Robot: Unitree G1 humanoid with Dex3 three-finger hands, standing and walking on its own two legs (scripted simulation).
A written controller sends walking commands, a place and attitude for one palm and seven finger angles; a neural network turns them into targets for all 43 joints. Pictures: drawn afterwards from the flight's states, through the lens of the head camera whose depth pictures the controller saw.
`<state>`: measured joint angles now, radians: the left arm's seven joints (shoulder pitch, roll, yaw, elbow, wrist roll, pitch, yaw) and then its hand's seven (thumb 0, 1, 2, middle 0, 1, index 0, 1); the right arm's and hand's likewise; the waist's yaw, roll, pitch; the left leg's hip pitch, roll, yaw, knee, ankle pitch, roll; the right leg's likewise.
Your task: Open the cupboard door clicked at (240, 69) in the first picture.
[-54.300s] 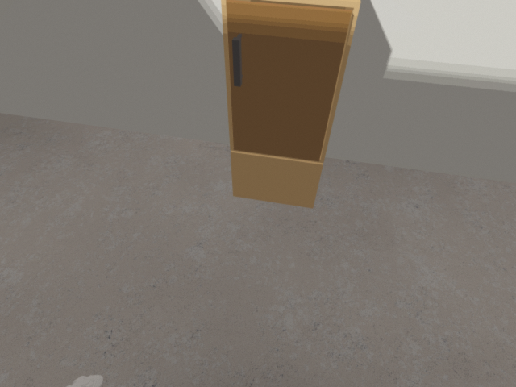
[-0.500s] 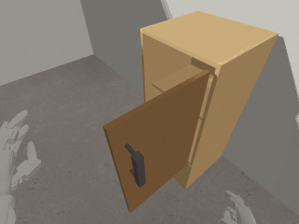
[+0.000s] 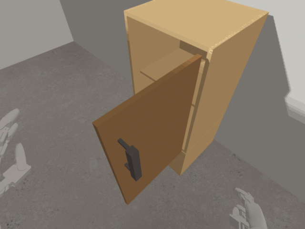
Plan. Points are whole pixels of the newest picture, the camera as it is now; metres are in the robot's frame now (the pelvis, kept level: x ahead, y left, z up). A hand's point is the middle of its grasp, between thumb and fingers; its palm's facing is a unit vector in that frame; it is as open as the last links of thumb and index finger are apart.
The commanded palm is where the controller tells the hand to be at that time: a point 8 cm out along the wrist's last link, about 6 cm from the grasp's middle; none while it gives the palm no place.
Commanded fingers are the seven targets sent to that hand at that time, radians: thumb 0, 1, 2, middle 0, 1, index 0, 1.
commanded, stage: step back with the hand held close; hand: left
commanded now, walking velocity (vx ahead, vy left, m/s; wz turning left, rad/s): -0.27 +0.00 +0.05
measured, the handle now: (129, 160) +0.30 +0.09 -0.01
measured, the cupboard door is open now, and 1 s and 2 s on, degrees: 90 90 90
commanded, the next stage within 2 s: stop stepping back and stand still in 1.04 s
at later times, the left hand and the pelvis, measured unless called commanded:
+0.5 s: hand out of the picture +0.12 +0.29 +0.16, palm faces +0.48 -0.73 -0.49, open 7.5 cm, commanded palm +0.06 +0.32 +0.17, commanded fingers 0.00 0.90 0.90 -0.20 -0.30 -0.20 -0.30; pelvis -0.07 +0.02 -0.01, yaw +2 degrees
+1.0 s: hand out of the picture +0.04 +0.30 +0.16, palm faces +0.43 -0.78 -0.45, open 7.5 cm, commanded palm -0.02 +0.32 +0.17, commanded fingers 0.00 0.90 0.90 -0.20 -0.30 -0.20 -0.30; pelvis -0.16 +0.02 +0.00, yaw +1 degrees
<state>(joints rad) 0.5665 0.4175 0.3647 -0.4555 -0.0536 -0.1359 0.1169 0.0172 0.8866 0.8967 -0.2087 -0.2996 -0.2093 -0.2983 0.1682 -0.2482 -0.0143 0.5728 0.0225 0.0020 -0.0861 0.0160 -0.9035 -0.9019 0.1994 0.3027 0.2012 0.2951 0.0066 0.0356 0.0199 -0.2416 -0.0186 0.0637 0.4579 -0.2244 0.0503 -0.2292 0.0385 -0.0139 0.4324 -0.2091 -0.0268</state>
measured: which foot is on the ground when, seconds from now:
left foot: down 0.00-0.68, up 0.70-0.80, down 0.82-1.00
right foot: down 0.00-0.82, up 0.84-1.00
